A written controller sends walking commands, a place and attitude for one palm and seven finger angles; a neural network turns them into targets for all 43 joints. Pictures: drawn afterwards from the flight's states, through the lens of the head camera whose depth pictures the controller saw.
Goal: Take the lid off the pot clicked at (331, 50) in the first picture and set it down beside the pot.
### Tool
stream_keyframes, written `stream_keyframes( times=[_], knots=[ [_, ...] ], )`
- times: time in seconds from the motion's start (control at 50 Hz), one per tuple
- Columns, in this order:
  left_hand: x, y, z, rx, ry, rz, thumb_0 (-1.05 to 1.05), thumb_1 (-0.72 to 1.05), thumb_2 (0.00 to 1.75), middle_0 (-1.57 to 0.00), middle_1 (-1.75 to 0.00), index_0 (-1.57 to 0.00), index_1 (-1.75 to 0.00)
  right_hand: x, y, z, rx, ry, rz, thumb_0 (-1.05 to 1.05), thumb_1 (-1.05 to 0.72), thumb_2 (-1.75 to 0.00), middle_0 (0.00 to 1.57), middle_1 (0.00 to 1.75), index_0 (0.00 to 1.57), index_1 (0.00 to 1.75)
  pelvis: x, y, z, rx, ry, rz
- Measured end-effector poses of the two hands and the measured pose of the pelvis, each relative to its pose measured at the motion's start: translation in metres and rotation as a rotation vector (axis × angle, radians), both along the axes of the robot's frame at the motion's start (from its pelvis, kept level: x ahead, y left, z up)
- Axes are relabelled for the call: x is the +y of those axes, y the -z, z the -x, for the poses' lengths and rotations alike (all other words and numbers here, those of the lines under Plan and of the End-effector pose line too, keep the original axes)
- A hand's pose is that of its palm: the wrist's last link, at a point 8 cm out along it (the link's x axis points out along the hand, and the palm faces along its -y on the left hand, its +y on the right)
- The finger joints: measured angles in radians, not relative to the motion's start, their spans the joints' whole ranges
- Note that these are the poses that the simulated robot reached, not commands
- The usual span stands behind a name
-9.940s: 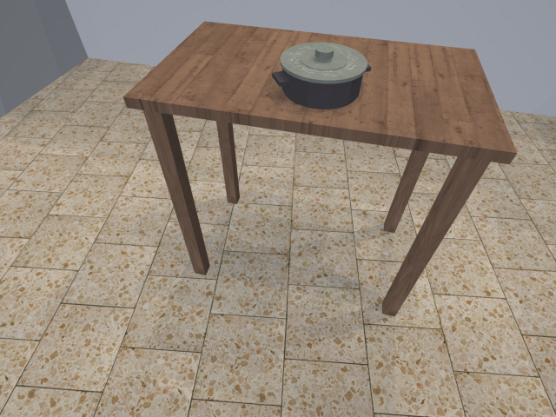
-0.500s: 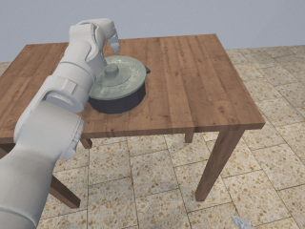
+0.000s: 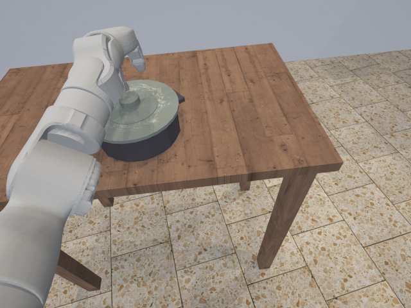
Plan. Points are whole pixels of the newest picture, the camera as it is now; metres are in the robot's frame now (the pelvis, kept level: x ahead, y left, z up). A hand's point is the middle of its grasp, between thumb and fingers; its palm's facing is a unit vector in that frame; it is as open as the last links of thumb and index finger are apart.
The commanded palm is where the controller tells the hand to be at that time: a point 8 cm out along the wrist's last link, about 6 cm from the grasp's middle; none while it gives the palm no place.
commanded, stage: move the open hand above the knob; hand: left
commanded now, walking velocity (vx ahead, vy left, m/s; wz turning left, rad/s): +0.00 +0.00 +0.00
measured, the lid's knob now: (129, 100) +0.51 +0.13 +0.15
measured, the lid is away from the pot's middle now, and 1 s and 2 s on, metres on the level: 0.00 0.00 0.00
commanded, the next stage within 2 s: lower the open fingers around the knob in 0.86 s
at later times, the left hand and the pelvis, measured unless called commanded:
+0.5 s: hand (113, 80) +0.47 +0.13 +0.23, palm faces -0.26 -0.05 -0.97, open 10.0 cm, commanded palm +0.47 +0.13 +0.28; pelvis -0.01 +0.00 +0.00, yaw +2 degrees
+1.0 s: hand (116, 77) +0.49 +0.14 +0.22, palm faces -0.28 -0.08 -0.96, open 10.0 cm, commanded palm +0.47 +0.14 +0.28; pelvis +0.00 +0.00 +0.00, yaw +0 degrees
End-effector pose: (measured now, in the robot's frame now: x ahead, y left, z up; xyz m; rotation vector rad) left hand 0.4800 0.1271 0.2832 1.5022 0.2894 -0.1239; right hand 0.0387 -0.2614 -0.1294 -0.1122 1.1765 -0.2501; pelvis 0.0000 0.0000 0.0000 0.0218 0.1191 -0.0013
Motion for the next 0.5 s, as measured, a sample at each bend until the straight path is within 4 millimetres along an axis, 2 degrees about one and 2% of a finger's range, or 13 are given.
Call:
stream_keyframes(
  times=[0.22,0.3,0.4,0.5],
  knots=[
    [0.013,-0.002,0.013,-0.002,-0.021,-0.012,0.00,-0.37,1.66,-0.87,-0.08,-0.87,-0.08,0.004,-0.010,-0.061,-0.130,-0.074,-0.009,0.01,-0.91,-0.90,0.20,0.30,0.19,0.30,-0.003,0.001,0.001,-0.012,-0.018,0.000],
    [0.012,-0.003,0.019,-0.006,-0.013,-0.013,0.00,-0.37,1.66,-0.87,-0.08,-0.87,-0.08,0.008,-0.014,-0.077,-0.161,-0.102,-0.013,0.01,-0.91,-0.90,0.20,0.30,0.19,0.30,-0.002,0.001,0.003,-0.017,-0.029,0.001],
    [0.013,-0.002,0.021,0.004,-0.020,-0.013,0.00,-0.37,1.66,-0.87,-0.08,-0.87,-0.08,0.012,-0.015,-0.082,-0.167,-0.117,-0.015,0.01,-0.91,-0.90,0.20,0.30,0.20,0.30,-0.002,0.002,0.006,-0.019,-0.035,0.002],
    [0.007,-0.004,0.020,-0.003,-0.009,-0.021,0.00,-0.37,1.66,-0.87,-0.08,-0.87,-0.08,0.015,-0.011,-0.071,-0.140,-0.108,-0.018,0.01,-0.91,-0.90,0.20,0.30,0.20,0.30,-0.001,0.002,0.008,-0.013,-0.036,0.004]
  ],
)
